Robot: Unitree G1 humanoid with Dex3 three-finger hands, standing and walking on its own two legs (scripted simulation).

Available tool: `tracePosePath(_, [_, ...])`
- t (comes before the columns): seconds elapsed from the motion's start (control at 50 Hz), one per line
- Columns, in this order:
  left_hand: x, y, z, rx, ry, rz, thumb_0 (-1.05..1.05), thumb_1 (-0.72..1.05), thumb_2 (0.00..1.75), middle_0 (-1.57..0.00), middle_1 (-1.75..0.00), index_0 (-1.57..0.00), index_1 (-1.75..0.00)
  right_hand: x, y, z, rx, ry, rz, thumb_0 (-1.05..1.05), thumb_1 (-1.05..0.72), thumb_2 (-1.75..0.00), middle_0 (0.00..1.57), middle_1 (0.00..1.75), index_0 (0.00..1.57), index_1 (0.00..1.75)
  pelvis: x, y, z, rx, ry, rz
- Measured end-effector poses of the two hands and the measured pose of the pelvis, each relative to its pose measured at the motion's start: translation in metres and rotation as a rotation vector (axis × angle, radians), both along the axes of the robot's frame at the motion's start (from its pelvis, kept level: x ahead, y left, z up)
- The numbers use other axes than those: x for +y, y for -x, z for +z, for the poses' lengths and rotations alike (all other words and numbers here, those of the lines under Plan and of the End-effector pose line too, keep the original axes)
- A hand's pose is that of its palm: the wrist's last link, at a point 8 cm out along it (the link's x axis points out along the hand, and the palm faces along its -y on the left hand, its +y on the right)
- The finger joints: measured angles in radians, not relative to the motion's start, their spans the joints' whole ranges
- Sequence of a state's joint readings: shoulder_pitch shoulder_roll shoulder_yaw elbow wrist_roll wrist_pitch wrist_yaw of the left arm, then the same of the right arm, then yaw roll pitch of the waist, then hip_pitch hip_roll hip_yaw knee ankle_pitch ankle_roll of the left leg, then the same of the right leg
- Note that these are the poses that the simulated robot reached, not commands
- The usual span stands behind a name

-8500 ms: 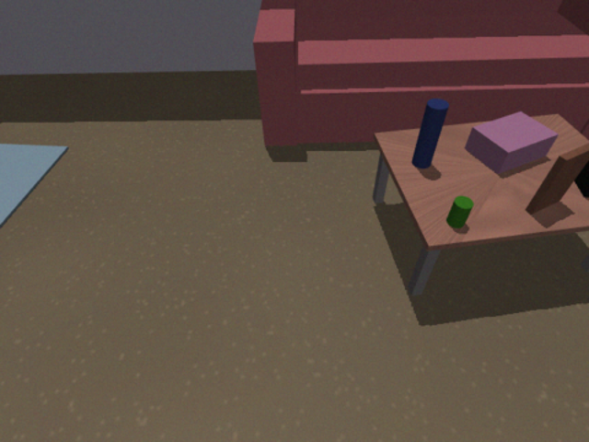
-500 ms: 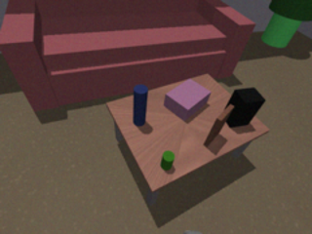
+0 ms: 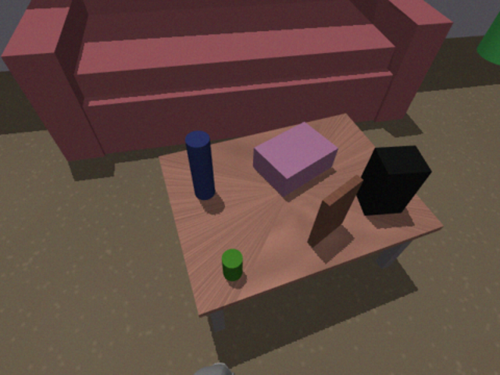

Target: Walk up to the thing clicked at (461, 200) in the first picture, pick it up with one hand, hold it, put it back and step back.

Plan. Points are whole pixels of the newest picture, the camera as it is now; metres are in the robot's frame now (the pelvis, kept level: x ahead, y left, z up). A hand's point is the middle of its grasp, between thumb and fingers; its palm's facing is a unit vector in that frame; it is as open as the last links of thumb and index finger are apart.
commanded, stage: walk up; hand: left
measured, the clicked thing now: (232, 265) +0.44 +0.10 -0.34
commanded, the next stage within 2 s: none
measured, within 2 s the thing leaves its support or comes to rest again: neither
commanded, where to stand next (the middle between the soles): +0.10 -0.13 m, yaw +3 degrees
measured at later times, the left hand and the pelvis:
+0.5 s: hand out of the picture +0.09 +0.07 -0.15, palm faces -0.02 -0.92 -0.39, open 7.4 cm; pelvis +0.03 -0.20 -0.01, yaw +0 degrees
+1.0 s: hand out of the picture +0.04 +0.16 -0.14, palm faces +0.10 -0.85 -0.53, open 7.4 cm; pelvis +0.03 -0.16 -0.01, yaw +7 degrees
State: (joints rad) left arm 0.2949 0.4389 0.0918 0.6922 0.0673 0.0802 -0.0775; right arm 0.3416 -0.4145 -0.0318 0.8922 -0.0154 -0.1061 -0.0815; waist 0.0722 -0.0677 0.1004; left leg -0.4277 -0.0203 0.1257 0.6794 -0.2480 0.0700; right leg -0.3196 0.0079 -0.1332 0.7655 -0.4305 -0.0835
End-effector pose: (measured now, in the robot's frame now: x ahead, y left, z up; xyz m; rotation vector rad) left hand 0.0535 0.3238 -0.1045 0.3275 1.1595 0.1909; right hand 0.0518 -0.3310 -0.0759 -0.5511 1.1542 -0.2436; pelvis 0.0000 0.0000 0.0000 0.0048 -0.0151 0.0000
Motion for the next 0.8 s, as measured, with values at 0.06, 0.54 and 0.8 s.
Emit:
tracePosePath(0.06, [-0.022,-0.013,-0.014,0.011,0.015,-0.004,0.0,0.9,0.9,-0.2,-0.3,-0.2,-0.3,-0.019,0.001,0.0,-0.002,0.028,-0.008,0.01,-0.9,-0.89,0.21,0.3,0.21,0.3,-0.017,-0.004,-0.006,-0.013,-0.026,0.011])
tracePosePath(0.54, [-0.224,-0.024,0.006,0.047,-0.056,0.036,0.0,0.9,0.9,-0.2,-0.3,-0.21,-0.3,-0.223,-0.046,-0.042,0.013,-0.094,-0.08,0.01,-0.91,-0.89,0.2,0.3,0.2,0.3,-0.208,-0.037,-0.008,-0.012,0.005,0.011])
tracePosePath(0.8, [-0.188,0.005,0.045,0.062,-0.244,0.121,0.0,0.89,0.9,-0.21,-0.3,-0.21,-0.3,-0.182,-0.126,-0.053,0.016,-0.222,0.065,0.01,-0.91,-0.89,0.2,0.3,0.21,0.3,-0.21,-0.043,0.0,0.002,-0.009,0.081])
